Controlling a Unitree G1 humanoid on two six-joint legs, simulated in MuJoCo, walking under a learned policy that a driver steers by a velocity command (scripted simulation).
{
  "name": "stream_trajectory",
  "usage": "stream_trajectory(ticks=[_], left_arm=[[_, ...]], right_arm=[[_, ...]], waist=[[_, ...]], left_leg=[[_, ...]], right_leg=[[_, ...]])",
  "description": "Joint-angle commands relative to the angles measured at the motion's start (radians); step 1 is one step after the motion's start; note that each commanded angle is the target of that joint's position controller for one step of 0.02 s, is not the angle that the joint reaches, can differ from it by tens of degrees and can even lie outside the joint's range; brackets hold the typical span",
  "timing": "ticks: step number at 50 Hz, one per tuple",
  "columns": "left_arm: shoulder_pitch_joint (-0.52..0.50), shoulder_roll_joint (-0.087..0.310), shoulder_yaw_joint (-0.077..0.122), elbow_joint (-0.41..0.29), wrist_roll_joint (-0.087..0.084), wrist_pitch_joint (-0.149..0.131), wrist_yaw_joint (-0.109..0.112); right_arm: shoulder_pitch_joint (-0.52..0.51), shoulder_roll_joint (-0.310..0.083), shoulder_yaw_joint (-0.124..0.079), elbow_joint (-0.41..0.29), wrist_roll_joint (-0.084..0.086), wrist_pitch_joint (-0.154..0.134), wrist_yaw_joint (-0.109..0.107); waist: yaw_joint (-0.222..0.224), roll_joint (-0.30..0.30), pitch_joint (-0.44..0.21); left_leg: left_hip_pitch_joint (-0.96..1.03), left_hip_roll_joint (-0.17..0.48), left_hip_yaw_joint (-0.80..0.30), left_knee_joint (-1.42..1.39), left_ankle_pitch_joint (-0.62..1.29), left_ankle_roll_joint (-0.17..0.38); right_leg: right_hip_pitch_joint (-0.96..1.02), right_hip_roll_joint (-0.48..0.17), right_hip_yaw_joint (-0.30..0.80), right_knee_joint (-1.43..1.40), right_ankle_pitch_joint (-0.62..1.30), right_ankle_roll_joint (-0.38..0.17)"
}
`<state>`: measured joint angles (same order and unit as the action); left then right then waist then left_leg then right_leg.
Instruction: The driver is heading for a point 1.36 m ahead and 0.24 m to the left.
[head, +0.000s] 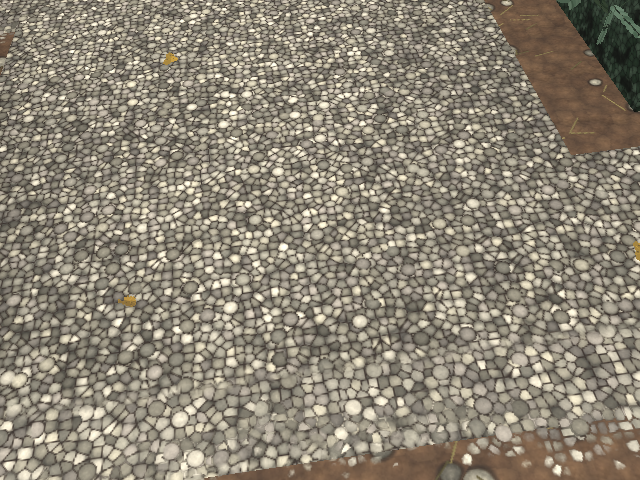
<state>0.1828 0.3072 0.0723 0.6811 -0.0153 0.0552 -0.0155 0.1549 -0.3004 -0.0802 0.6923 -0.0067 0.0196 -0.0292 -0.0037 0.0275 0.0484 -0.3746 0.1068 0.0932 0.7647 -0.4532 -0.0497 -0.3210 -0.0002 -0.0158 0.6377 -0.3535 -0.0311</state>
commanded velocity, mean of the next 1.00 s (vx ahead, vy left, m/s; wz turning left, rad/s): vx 0.04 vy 0.00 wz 0.27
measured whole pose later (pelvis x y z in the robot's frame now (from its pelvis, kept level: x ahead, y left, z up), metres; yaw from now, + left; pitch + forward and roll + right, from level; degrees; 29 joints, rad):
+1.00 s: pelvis +0.11 -0.04 +0.02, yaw +22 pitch +1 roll +0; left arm 0.18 0.27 0.07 0.68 0.02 -0.01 0.02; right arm 0.15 -0.35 -0.09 0.66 0.02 0.05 -0.03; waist 0.00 0.05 0.04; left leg -0.48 -0.09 -0.15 1.08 -0.50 -0.06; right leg -0.27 0.01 0.01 0.48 -0.24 -0.02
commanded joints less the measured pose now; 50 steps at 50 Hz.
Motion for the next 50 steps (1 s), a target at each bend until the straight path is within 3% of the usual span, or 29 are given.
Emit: stream_trajectory(ticks=[1, 2, 3, 5, 7, 8, 10, 13, 16, 20, 22, 23, 24, 25, 26, 27, 28, 29, 30, 35, 40, 43, 44, 45, 46, 47, 48, 49, 50], left_arm=[[0.152, 0.245, 0.062, -0.054, 0.034, -0.06, 0.002], [0.096, 0.193, 0.044, -0.052, 0.026, -0.074, 0.008], [0.048, 0.154, 0.028, -0.059, 0.019, -0.078, 0.018], [0.011, 0.114, 0.007, -0.062, 0.023, -0.079, 0.035], [0.008, 0.046, -0.017, -0.049, 0.038, -0.086, 0.042], [0.006, 0.036, -0.021, -0.041, 0.04, -0.089, 0.042], [0.026, 0.063, -0.014, -0.021, 0.042, -0.088, 0.041], [0.059, 0.103, -0.001, 0.008, 0.044, -0.078, 0.033], [0.057, 0.147, 0.02, 0.019, 0.024, -0.056, 0.034], [0.031, 0.144, 0.03, 0.011, 0.005, -0.025, 0.057], [0.014, 0.143, 0.032, 0.006, -0.007, -0.017, 0.069], [0.019, 0.133, 0.032, -0.004, 0.002, -0.026, 0.071], [-0.007, 0.093, 0.02, -0.062, 0.04, -0.043, 0.07], [-0.071, 0.071, 0.011, -0.07, 0.059, -0.052, 0.063], [-0.037, 0.095, 0.02, -0.062, 0.035, -0.054, 0.047], [-0.041, 0.091, 0.022, -0.052, 0.015, -0.052, 0.042], [-0.042, 0.092, 0.025, -0.049, 0.015, -0.048, 0.044], [-0.048, 0.107, 0.032, -0.048, 0.022, -0.044, 0.051], [-0.038, 0.085, 0.026, -0.047, 0.023, -0.043, 0.051], [-0.051, 0.061, 0.016, -0.055, 0.017, -0.049, 0.052], [-0.051, 0.084, 0.027, -0.067, 0.007, -0.067, 0.036], [0.025, 0.099, 0.043, -0.049, 0.01, -0.086, 0.028], [0.049, 0.17, 0.059, -0.059, 0.027, -0.086, 0.036], [0.024, 0.233, 0.07, -0.058, 0.057, -0.078, 0.032], [0.008, 0.18, 0.056, -0.081, 0.063, -0.085, 0.031], [-0.031, 0.123, 0.038, -0.089, 0.056, -0.088, 0.033], [-0.066, 0.104, 0.032, -0.091, 0.042, -0.087, 0.036], [-0.077, 0.09, 0.026, -0.089, 0.025, -0.086, 0.039], [-0.069, 0.087, 0.021, -0.084, 0.021, -0.083, 0.043]], right_arm=[[-0.127, -0.115, -0.028, -0.134, 0.019, -0.038, 0.003], [-0.133, -0.143, -0.039, -0.124, 0.028, -0.044, 0.001], [-0.104, -0.138, -0.042, -0.09, 0.014, -0.045, -0.007], [-0.042, -0.113, -0.037, -0.056, -0.004, -0.046, -0.005], [0.016, -0.068, -0.023, -0.012, -0.001, -0.046, 0.007], [0.018, -0.045, -0.013, 0.0, 0.0, -0.043, 0.013], [-0.026, -0.024, 0.003, -0.005, 0.007, -0.038, 0.021], [-0.052, -0.058, 0.003, -0.019, 0.019, -0.028, 0.027], [-0.075, -0.096, -0.005, -0.048, 0.024, -0.022, 0.029], [-0.052, -0.074, 0.001, -0.062, 0.03, -0.028, 0.048], [0.005, -0.082, -0.006, -0.051, 0.026, -0.036, 0.055], [0.06, -0.146, -0.027, -0.047, 0.019, -0.039, 0.047], [0.101, -0.278, -0.059, -0.061, 0.004, -0.041, 0.038], [0.166, -0.205, -0.041, -0.049, 0.003, -0.038, 0.033], [0.134, -0.17, -0.025, -0.054, 0.008, -0.043, 0.032], [0.074, -0.158, -0.026, -0.064, 0.015, -0.045, 0.029], [0.022, -0.155, -0.026, -0.072, 0.026, -0.039, 0.027], [-0.003, -0.15, -0.024, -0.08, 0.03, -0.036, 0.02], [-0.012, -0.161, -0.026, -0.083, 0.028, -0.027, 0.017], [-0.005, -0.19, -0.041, -0.087, 0.025, -0.003, -0.001], [-0.033, -0.192, -0.043, -0.101, 0.027, 0.014, 0.002], [-0.063, -0.157, -0.031, -0.115, 0.04, 0.021, -0.005], [-0.016, -0.104, -0.016, -0.118, 0.023, 0.02, -0.004], [0.011, -0.09, -0.015, -0.143, 0.023, 0.011, -0.004], [0.049, -0.176, -0.041, -0.12, 0.012, 0.003, -0.005], [0.048, -0.214, -0.058, -0.093, 0.024, 0.006, -0.004], [0.059, -0.192, -0.058, -0.071, 0.024, 0.016, -0.008], [0.053, -0.169, -0.053, -0.066, 0.021, 0.024, -0.012], [0.044, -0.138, -0.043, -0.068, 0.022, 0.028, -0.01]], waist=[[0.093, -0.189, -0.102], [0.063, -0.177, -0.022], [0.04, -0.15, -0.007], [0.003, -0.173, -0.04], [-0.018, -0.131, -0.1], [-0.016, -0.124, -0.104], [0.013, -0.136, -0.087], [0.043, -0.135, -0.054], [0.057, -0.132, -0.015], [0.041, -0.113, -0.05], [-0.004, -0.096, -0.095], [-0.02, -0.024, -0.163], [-0.005, 0.174, -0.211], [-0.075, 0.242, -0.279], [-0.05, 0.123, -0.245], [-0.024, 0.059, -0.188], [-0.005, 0.018, -0.136], [0.003, 0.03, -0.129], [0.014, 0.056, -0.128], [-0.002, 0.107, -0.158], [-0.011, 0.157, -0.148], [0.035, 0.137, -0.145], [0.012, -0.026, -0.176], [-0.032, -0.312, -0.124], [-0.019, -0.253, -0.131], [-0.026, -0.175, -0.105], [-0.037, -0.137, -0.086], [-0.027, -0.14, -0.074], [-0.019, -0.148, -0.068]], left_leg=[[-0.46, -0.069, -0.166, 0.388, -0.134, 0.021], [-0.475, -0.049, -0.163, 0.359, -0.025, 0.042], [-0.448, -0.031, -0.165, 0.336, 0.061, 0.037], [-0.333, -0.035, -0.147, 0.304, 0.191, 0.012], [-0.206, -0.022, -0.138, 0.215, 0.278, -0.011], [-0.151, -0.02, -0.129, 0.137, 0.305, -0.02], [-0.081, -0.021, -0.117, 0.007, 0.324, -0.028], [-0.054, -0.025, -0.111, -0.073, 0.252, -0.018], [-0.125, -0.04, -0.102, -0.065, 0.123, 0.003], [-0.137, -0.064, -0.07, -0.122, 0.081, 0.036], [0.009, -0.097, -0.052, -0.306, 0.284, 0.076], [0.177, -0.051, -0.158, -0.352, 0.557, 0.124], [0.384, 0.163, -0.484, -0.323, 0.991, 0.288], [0.479, 0.281, -0.632, -0.377, 1.1, 0.444], [0.442, 0.269, -0.552, -0.379, 1.01, 0.425], [0.399, 0.197, -0.464, -0.371, 0.915, 0.364], [0.349, 0.146, -0.411, -0.381, 0.839, 0.314], [0.317, 0.116, -0.387, -0.393, 0.796, 0.29], [0.276, 0.085, -0.37, -0.397, 0.806, 0.286], [0.233, 0.062, -0.393, -0.379, 0.725, 0.278], [0.191, 0.053, -0.506, -0.35, 0.598, 0.254], [0.132, -0.014, -0.532, -0.269, 0.436, 0.173], [0.027, -0.093, -0.442, -0.099, 0.183, 0.112], [-0.187, -0.252, -0.278, 0.087, -0.201, 0.054], [-0.201, -0.177, -0.281, 0.324, -0.226, 0.014], [-0.194, -0.161, -0.275, 0.41, -0.153, 0.004], [-0.191, -0.153, -0.263, 0.437, -0.092, -0.013], [-0.205, -0.155, -0.26, 0.458, -0.041, -0.028], [-0.194, -0.161, -0.248, 0.458, -0.013, -0.04]], right_leg=[[0.276, -0.357, 0.66, -0.437, -0.247, -0.311], [0.232, -0.323, 0.591, -0.453, -0.28, -0.249], [0.218, -0.28, 0.51, -0.437, -0.183, -0.201], [0.19, -0.208, 0.355, -0.424, 0.101, -0.162], [0.188, -0.168, 0.21, -0.387, 0.38, -0.144], [0.179, -0.149, 0.152, -0.375, 0.46, -0.135], [0.167, -0.147, 0.104, -0.368, 0.539, -0.133], [0.181, -0.196, 0.128, -0.366, 0.517, -0.164], [0.236, -0.256, 0.174, -0.329, 0.537, -0.206], [0.345, -0.293, 0.174, -0.218, 0.768, -0.204], [0.319, -0.241, 0.101, -0.105, 0.834, -0.138], [0.234, -0.161, 0.03, 0.044, 0.75, -0.068], [-0.058, 0.006, -0.065, 0.312, 0.368, 0.039], [-0.229, 0.101, 0.046, 0.509, -0.31, 0.075], [-0.266, 0.042, 0.114, 0.606, -0.334, 0.078], [-0.296, 0.017, 0.113, 0.611, -0.264, 0.079], [-0.319, 0.003, 0.106, 0.535, -0.196, 0.086], [-0.291, -0.01, 0.104, 0.476, -0.133, 0.096], [-0.247, 0.008, 0.083, 0.439, -0.095, 0.114], [-0.15, 0.031, 0.081, 0.209, -0.018, 0.144], [-0.051, 0.053, 0.088, 0.028, 0.007, 0.12], [0.126, 0.022, 0.086, -0.265, 0.227, 0.072], [0.242, -0.179, 0.262, -0.304, 0.322, 0.002], [0.244, -0.366, 0.53, -0.338, 0.508, -0.172], [0.203, -0.429, 0.565, -0.345, 0.496, -0.263], [0.163, -0.367, 0.454, -0.331, 0.456, -0.238], [0.151, -0.292, 0.353, -0.319, 0.403, -0.191], [0.157, -0.26, 0.304, -0.314, 0.404, -0.175], [0.153, -0.237, 0.258, -0.313, 0.453, -0.176]])
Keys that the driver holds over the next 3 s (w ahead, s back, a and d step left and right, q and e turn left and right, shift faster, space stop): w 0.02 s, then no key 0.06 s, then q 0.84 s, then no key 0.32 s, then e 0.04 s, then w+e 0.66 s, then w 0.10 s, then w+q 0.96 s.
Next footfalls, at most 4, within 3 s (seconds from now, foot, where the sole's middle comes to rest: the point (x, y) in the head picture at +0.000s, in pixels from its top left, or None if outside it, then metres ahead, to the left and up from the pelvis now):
0.46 left None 0.12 0.11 -0.76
0.88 right None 0.20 -0.12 -0.76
1.24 left None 0.08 0.10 -0.76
1.68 right None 0.34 -0.11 -0.76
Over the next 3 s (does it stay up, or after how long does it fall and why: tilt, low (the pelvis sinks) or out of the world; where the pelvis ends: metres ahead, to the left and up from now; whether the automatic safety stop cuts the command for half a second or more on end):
stays up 0.93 0.02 0.02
